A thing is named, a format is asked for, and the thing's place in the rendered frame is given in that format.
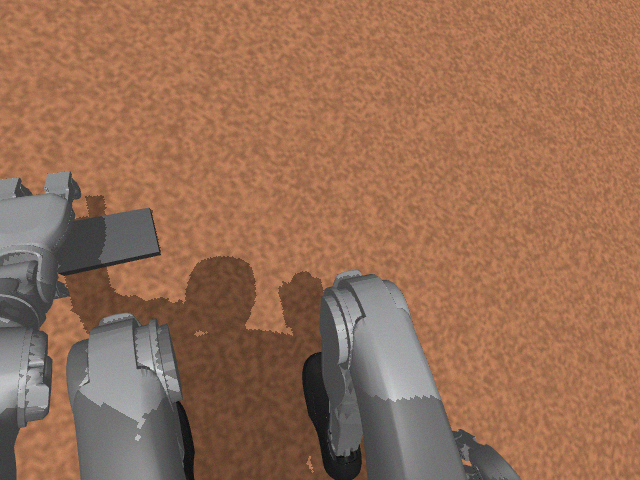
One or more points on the left robot hand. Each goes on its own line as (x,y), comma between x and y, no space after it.
(44,220)

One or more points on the left robot arm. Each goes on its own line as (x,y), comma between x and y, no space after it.
(28,278)

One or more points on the right robot hand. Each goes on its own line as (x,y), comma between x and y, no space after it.
(487,463)

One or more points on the left robot foot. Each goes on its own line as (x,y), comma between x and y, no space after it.
(187,441)

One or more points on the right robot foot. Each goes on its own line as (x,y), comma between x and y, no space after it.
(317,401)

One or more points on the small box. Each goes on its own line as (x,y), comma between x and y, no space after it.
(108,240)

